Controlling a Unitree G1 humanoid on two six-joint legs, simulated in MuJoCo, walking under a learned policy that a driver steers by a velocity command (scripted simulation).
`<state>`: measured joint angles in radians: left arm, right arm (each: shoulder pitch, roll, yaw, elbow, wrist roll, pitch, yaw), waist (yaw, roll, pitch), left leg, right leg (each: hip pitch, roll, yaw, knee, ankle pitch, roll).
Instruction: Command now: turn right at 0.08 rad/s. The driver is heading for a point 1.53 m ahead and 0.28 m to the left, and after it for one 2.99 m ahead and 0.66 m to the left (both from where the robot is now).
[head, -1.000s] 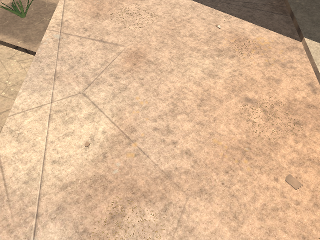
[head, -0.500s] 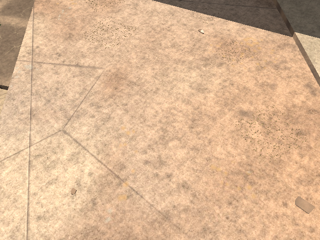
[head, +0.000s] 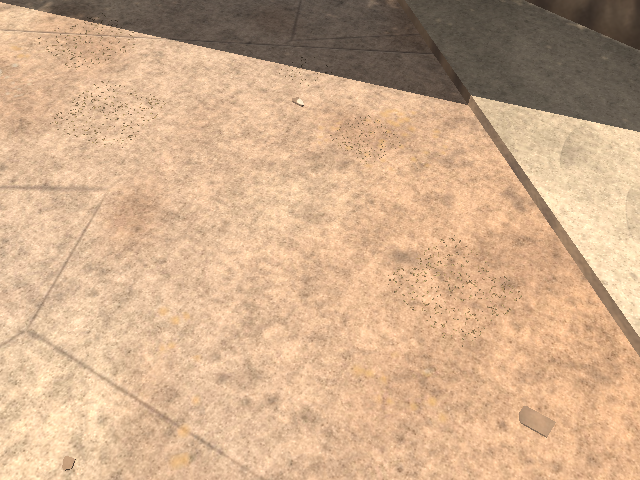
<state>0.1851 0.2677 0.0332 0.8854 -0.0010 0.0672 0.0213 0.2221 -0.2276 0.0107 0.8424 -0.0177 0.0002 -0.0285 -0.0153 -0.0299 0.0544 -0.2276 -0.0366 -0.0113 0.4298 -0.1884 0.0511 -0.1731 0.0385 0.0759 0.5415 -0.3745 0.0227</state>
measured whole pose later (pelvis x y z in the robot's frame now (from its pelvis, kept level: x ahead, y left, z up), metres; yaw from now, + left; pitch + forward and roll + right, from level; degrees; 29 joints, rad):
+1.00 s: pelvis +0.00 -0.03 +0.00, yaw +0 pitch -1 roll +0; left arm 0.30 0.16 -0.02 1.14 0.01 -0.01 0.04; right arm 0.27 -0.17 0.01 1.16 -0.01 0.01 -0.04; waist -0.01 0.00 0.03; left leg -0.20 -0.02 -0.03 0.40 -0.17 0.01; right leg -0.09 0.05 0.06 0.39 -0.27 -0.04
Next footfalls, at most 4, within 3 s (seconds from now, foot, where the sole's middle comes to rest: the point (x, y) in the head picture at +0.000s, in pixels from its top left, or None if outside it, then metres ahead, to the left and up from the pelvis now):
0.04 right None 0.00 -0.12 -0.78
1.90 right None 0.13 -0.12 -0.78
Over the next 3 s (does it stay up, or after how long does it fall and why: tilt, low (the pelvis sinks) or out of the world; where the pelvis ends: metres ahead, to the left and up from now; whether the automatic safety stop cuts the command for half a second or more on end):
stays up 0.10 -0.01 0.00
